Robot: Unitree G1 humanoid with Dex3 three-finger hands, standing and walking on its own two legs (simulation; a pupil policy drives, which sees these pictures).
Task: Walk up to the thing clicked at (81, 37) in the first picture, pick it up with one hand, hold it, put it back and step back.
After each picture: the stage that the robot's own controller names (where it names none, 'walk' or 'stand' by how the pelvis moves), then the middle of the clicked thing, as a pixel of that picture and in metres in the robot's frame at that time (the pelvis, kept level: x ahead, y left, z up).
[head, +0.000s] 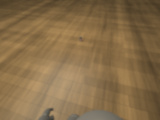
stand; (80, 38) +1.85 +0.34 -0.72
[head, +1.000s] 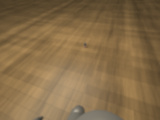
walk; (85, 45) +1.75 +0.32 -0.72
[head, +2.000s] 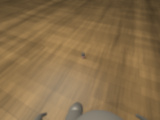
walk; (83, 55) +1.19 +0.25 -0.71
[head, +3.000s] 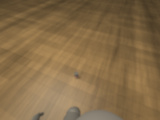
walk; (76, 75) +0.73 +0.23 -0.70
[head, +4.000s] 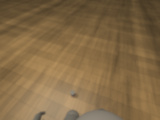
walk; (72, 93) +0.44 +0.21 -0.71
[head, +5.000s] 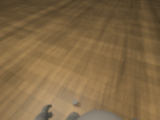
stand; (75, 102) +0.33 +0.18 -0.72
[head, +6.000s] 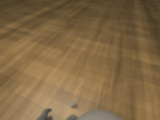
stand; (72, 104) +0.31 +0.20 -0.72
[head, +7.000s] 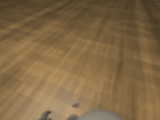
stand; (73, 103) +0.32 +0.20 -0.73
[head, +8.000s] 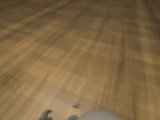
stand; (74, 104) +0.31 +0.19 -0.73
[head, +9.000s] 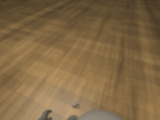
go down; (74, 104) +0.31 +0.19 -0.73
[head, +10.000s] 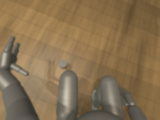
go down; (63, 64) +0.39 +0.23 -0.33
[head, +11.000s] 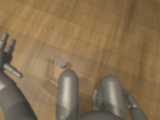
approach; (62, 63) +0.38 +0.24 -0.30
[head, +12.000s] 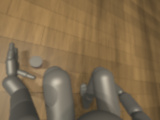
close in; (36, 63) +0.35 +0.28 -0.22
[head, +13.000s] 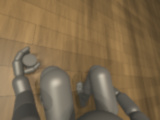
close; (30, 62) +0.36 +0.28 -0.21
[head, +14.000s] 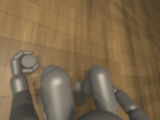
lift; (28, 63) +0.35 +0.29 -0.22
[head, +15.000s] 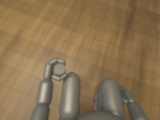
lift; (60, 71) +0.30 +0.23 -0.06
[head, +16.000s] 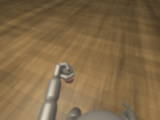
hold; (68, 74) +0.33 +0.17 +0.04
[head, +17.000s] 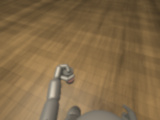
hold; (69, 75) +0.33 +0.17 +0.00
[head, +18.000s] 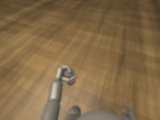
crouch; (69, 76) +0.32 +0.16 -0.01
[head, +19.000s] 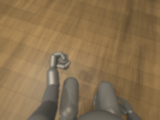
crouch; (64, 62) +0.40 +0.20 -0.09
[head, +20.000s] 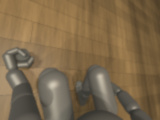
lower; (24, 59) +0.38 +0.30 -0.22
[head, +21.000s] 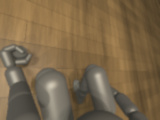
lower; (21, 56) +0.40 +0.30 -0.22
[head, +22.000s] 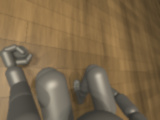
lower; (22, 56) +0.40 +0.30 -0.22
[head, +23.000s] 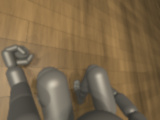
lower; (23, 56) +0.39 +0.30 -0.22
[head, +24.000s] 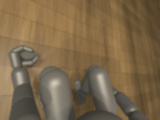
open; (27, 57) +0.38 +0.29 -0.22
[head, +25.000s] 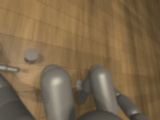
rise; (31, 56) +0.38 +0.28 -0.22
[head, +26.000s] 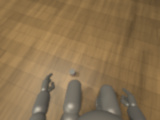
walk; (72, 72) +0.41 +0.21 -0.46
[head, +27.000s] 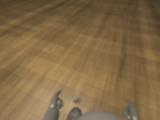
stand; (75, 99) +0.36 +0.17 -0.66
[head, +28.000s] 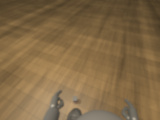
stand; (75, 99) +0.36 +0.18 -0.67
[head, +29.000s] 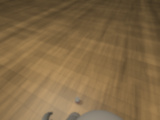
stand; (77, 100) +0.37 +0.16 -0.72
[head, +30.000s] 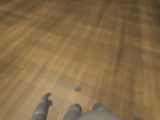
walk; (76, 87) +0.42 +0.14 -0.70
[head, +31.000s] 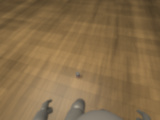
walk; (77, 74) +0.64 +0.22 -0.69
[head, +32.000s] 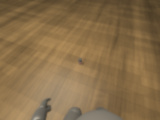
stand; (80, 61) +0.97 +0.19 -0.70
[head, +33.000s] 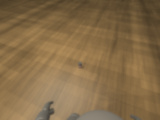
stand; (80, 65) +0.96 +0.22 -0.72
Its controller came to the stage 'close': yes
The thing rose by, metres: 0.71
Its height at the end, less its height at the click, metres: +0.00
